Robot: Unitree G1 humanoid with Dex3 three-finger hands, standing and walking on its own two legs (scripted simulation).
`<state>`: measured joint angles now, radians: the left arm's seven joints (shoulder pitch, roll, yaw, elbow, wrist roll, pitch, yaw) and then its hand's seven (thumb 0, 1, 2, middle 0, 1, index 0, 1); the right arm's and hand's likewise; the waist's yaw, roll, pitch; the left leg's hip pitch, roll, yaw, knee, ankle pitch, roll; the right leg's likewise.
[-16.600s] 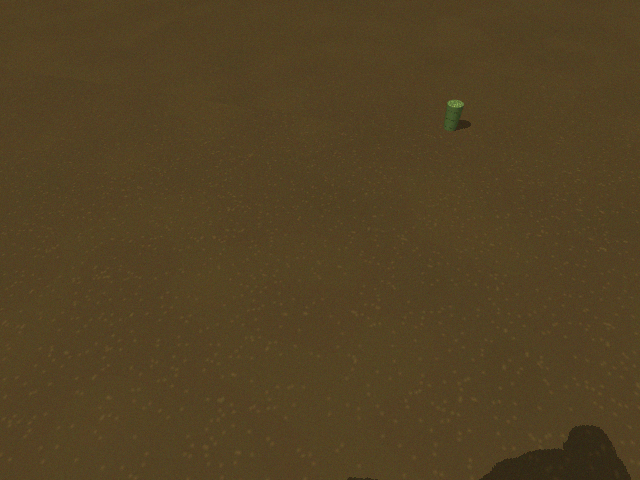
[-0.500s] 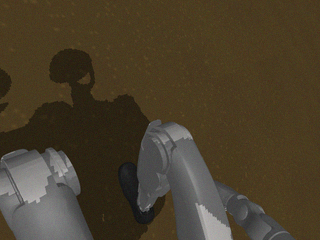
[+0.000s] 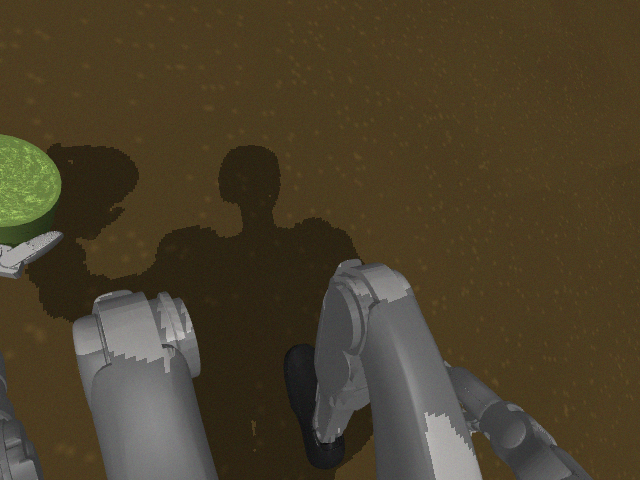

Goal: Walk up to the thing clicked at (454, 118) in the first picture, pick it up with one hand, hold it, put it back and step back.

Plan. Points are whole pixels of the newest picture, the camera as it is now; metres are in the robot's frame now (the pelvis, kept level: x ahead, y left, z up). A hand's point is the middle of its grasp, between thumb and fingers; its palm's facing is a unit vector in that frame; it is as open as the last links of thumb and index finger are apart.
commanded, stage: settle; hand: left
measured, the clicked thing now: (5, 210) +0.42 +0.30 -0.13
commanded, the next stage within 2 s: lift in 1.36 s
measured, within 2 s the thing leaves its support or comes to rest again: neither
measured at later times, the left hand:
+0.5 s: hand out of the picture +0.40 +0.31 -0.03, palm faces +0.31 -0.95 -0.06, open 11.5 cm
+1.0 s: hand out of the picture +0.41 +0.30 +0.02, palm faces +0.31 -0.95 -0.05, open 11.6 cm
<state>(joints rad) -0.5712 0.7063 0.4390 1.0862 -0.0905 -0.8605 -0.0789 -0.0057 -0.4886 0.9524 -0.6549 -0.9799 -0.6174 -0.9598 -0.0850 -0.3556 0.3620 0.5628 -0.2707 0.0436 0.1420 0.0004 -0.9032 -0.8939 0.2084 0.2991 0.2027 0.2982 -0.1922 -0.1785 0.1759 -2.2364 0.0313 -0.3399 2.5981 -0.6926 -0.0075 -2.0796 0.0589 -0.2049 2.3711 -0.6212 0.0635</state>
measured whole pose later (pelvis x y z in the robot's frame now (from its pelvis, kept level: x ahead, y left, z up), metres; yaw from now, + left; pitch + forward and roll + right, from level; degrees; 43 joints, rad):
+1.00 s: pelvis +0.02 -0.02 +0.06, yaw +9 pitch +32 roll -7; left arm -0.54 0.44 0.44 0.82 -0.14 -0.58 -0.23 0.00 -0.57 1.04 -0.68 -0.98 -0.64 -0.97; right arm 0.06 -0.29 0.06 0.66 -0.08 0.03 0.06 0.00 -0.91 -0.90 0.21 0.30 0.20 0.30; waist -0.11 -0.02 -0.08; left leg -2.19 0.04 -0.15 2.33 -0.70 -0.03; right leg -2.12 -0.01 -0.07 2.26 -0.69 0.02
